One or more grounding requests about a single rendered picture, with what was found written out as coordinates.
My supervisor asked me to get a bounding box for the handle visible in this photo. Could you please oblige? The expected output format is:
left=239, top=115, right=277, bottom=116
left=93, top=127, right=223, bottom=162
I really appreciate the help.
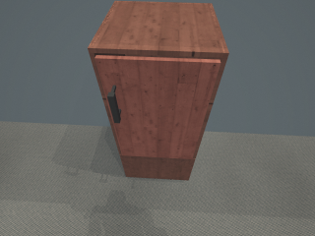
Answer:
left=107, top=85, right=121, bottom=124

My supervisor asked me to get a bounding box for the cupboard door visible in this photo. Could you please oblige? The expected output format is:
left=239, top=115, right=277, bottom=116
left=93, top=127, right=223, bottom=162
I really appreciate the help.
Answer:
left=94, top=55, right=221, bottom=159

